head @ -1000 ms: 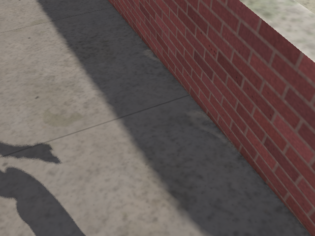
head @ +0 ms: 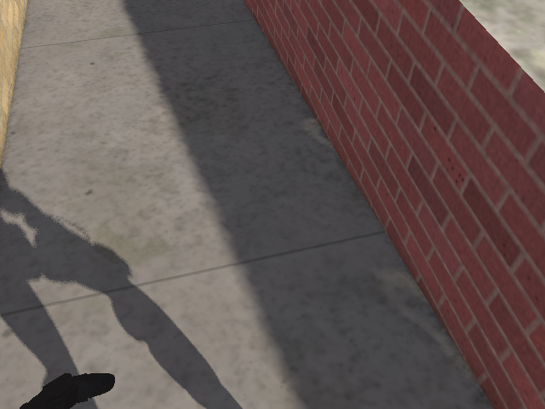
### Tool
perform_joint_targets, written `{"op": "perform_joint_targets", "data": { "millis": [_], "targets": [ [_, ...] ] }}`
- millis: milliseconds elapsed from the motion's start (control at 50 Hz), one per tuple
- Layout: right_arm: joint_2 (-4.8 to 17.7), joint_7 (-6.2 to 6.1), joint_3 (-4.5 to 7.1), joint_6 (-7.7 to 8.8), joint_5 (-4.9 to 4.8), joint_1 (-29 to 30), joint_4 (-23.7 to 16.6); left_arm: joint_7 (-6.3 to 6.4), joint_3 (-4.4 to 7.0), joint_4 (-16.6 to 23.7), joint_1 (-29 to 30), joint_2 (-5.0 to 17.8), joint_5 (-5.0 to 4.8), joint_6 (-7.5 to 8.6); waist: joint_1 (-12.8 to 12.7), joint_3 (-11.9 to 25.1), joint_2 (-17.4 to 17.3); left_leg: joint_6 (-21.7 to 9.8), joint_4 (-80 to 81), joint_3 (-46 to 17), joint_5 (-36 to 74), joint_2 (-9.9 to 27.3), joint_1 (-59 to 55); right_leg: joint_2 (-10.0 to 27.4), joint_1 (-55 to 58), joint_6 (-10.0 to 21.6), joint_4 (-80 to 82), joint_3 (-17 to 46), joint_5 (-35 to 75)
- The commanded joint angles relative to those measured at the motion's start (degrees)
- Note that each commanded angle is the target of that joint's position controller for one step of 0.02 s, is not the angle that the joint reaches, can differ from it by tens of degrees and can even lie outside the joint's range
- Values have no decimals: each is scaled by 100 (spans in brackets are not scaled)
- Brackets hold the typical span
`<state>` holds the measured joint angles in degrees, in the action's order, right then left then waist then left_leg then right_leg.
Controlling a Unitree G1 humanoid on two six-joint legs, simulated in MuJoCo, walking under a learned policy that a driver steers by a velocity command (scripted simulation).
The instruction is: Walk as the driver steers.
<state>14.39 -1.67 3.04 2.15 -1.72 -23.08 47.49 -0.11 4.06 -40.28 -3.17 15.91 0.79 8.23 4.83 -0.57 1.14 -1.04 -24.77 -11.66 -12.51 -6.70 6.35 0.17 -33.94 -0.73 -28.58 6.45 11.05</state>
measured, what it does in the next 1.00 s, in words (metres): goes down, turning left: right foot 0.04 m lower, then left foot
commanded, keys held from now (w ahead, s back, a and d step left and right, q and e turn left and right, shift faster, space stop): q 0.56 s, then no key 0.44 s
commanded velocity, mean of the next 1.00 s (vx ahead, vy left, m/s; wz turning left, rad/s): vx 0.08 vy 0.00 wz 0.44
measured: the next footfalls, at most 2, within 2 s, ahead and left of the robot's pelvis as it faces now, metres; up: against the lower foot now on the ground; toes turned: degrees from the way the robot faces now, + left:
right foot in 0.10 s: +0.24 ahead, -0.11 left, -0.04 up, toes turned +9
left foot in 0.54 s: +0.17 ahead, +0.14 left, -0.04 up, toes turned +21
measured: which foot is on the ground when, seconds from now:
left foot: down 0.00-0.10, up 0.12-0.52, down 0.54-1.00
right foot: up 0.00-0.08, down 0.10-0.52, up 0.54-0.94, down 0.96-1.00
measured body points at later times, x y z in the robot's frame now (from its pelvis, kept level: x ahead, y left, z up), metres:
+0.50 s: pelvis +0.14 +0.01 -0.04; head +0.16 +0.03 +0.41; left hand +0.17 +0.32 -0.15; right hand +0.38 -0.20 -0.12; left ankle +0.15 +0.13 -0.76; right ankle +0.20 -0.11 -0.77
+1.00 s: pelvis +0.16 +0.02 -0.04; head +0.18 +0.02 +0.41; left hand +0.14 +0.31 -0.15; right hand +0.41 -0.13 -0.14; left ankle +0.14 +0.13 -0.77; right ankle +0.20 -0.11 -0.78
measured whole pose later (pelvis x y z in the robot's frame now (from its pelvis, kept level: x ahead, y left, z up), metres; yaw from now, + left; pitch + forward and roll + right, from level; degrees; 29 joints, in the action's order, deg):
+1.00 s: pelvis +0.16 +0.02 -0.04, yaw +26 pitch +2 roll +1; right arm 13.3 -0.9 1.8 -1.1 0.7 -10.5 38.1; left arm 0.0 2.5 -46.6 -11.5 14.7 0.8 0.3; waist -0.6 0.5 -0.1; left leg -3.1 -31.1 -3.6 -5.1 -4.3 19.3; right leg 1.8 -12.5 -2.9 -27.9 2.7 -10.1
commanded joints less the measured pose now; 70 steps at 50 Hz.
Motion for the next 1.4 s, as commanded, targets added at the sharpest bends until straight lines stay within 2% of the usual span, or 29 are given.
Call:
{"op": "perform_joint_targets", "data": {
  "millis": [20,80,100,120,140,160,180,200,240,280,320,440,500,520,540,560,580,600,640,680,760,880,940,960,1000,1020,1040,1120,1400],
  "targets": [
    [778,-154,236,-25,-34,-51,-263,-12,71,558,218,376,-39,38,-270,8,-666,-623,-106,-1117,1870,784,1043,-377,1535,61,512,-23,703],
    [657,-181,273,-101,35,285,-565,10,104,344,-679,486,49,60,-794,466,-321,-363,-1739,-1167,1662,529,811,-16,2454,185,971,88,1009],
    [425,-101,198,-92,102,328,-743,25,141,202,-1433,704,134,67,-1022,1193,333,-131,-3420,-739,93,155,1675,791,4073,424,255,522,2933],
    [66,-51,85,-77,92,-575,-638,36,55,234,-1898,690,227,5,-816,1806,1282,153,-5471,-246,-3820,-521,2948,2237,5415,1284,-599,1574,6195],
    [455,56,90,-28,22,-1470,-676,-60,42,200,-2081,720,108,-106,-543,2622,1530,306,-6312,-364,-3870,-159,3380,3008,5823,1916,-818,2435,6094],
    [868,94,119,-88,-108,-1191,-833,-40,162,212,-1492,996,-104,-231,-445,2498,1352,487,-7012,-54,-2958,268,4152,3137,5756,2331,-384,2887,3211],
    [1075,33,182,-238,-118,-511,-856,32,85,476,-897,618,-71,-362,-555,1897,634,514,-6722,274,-2228,587,4211,2641,4646,2120,270,2544,653],
    [1218,-50,278,-446,-62,-27,-858,75,-56,609,-461,339,48,-473,-548,1124,153,555,-6410,397,-1755,707,3704,2213,3181,1897,761,1972,-344],
    [938,-151,280,-635,84,82,-989,50,-35,504,-52,547,150,-508,-261,108,290,581,-5585,597,-1405,760,2836,1589,1269,1606,1266,890,-242],
    [539,-144,210,-516,157,0,-1108,66,31,307,-168,668,152,-443,-191,275,521,590,-4645,811,-870,773,2597,1348,1340,1529,1279,132,887],
    [470,-64,174,-386,132,207,-1217,129,61,174,-320,667,87,-448,-300,729,438,598,-3908,790,-286,920,2561,1563,1934,1642,1173,-23,1645],
    [622,176,219,-419,88,805,-1545,123,163,16,-234,859,-93,-637,-460,658,649,342,-2103,1129,248,914,1719,1657,1947,1396,1233,-545,-187],
    [647,223,303,-415,118,602,-1584,78,200,-71,-314,861,-241,-665,-323,569,549,-25,-806,1379,571,674,1008,1603,1891,937,588,-736,-833],
    [793,181,371,-395,153,438,-1563,56,176,-169,-589,692,-223,-672,-320,514,249,-216,-341,1173,1233,691,563,1373,1580,548,47,-972,-1284],
    [1454,82,527,-359,202,336,-1688,26,94,-76,-756,341,-49,-675,-511,489,-1275,-740,236,-612,3329,1980,-68,650,552,-64,-1645,-1660,-2757],
    [1643,41,440,-348,183,455,-1986,15,36,-17,-779,253,222,-698,-682,427,-1872,-1446,-224,-1530,5934,2787,-457,91,-665,-380,-3286,-1228,-5101],
    [1895,125,578,-294,447,208,-1883,100,85,223,-426,595,26,-701,-137,1170,-1912,-2239,545,-2139,3576,3090,62,-137,-636,-257,-3792,-444,-5091],
    [1661,171,510,-238,451,502,-1846,205,210,178,-131,914,-116,-797,-207,631,-1265,-1876,713,-1681,2081,2546,323,56,-691,-160,-4019,-251,-4495],
    [1089,109,304,-257,208,1154,-1845,299,242,-110,-407,824,-47,-966,-502,472,-893,-1214,641,-797,1654,1977,727,212,-367,-141,-3905,-239,-3590],
    [931,65,220,-268,208,1274,-1824,239,220,-158,-625,719,-6,-958,-619,604,-794,-1151,558,-453,2272,1786,820,106,35,-256,-3989,-321,-3111],
    [832,1,180,-249,245,1134,-1622,162,64,-140,-559,426,-67,-888,-535,775,-775,-1213,445,-291,2781,1779,317,201,339,-373,-2774,-225,-2772],
    [844,54,171,-345,274,1130,-1431,86,11,-170,-567,472,-122,-853,-361,578,-955,-1340,479,-635,2160,1819,524,140,1271,-361,-1205,-321,-2922],
    [654,47,91,-334,193,1280,-1319,17,-29,-363,-986,339,-93,-735,-660,544,-757,-1038,242,-632,2214,1601,639,134,2132,-122,507,-390,-1619],
    [599,42,84,-294,169,1124,-1258,0,-15,-407,-1076,483,-17,-695,-618,587,-547,-774,98,-526,1947,1423,777,334,2551,-12,736,-247,-832],
    [471,75,70,-172,313,636,-1120,9,11,-339,-1042,839,81,-696,-201,639,635,-262,-538,264,-12,597,1448,1282,3098,546,415,368,1279],
    [369,59,41,-182,332,827,-1220,-27,1,-395,-670,725,17,-693,-146,417,1258,-90,-277,512,-183,622,812,1349,1943,747,847,608,-482],
    [597,20,110,-234,313,1032,-1117,-70,-76,-311,-456,407,18,-664,-295,131,868,-25,-285,457,129,675,655,920,1716,504,1002,382,-1595],
    [574,-8,169,-318,246,1069,-1045,-47,-82,-471,-866,492,0,-511,-510,-146,167,-185,-221,352,1330,759,674,511,1725,188,903,-1,-1878],
    [544,-127,266,-320,195,658,-560,-50,-129,-833,-1047,399,-65,-484,-507,112,-136,-66,-147,349,2173,832,235,391,2182,269,871,-200,-741]
  ]
}}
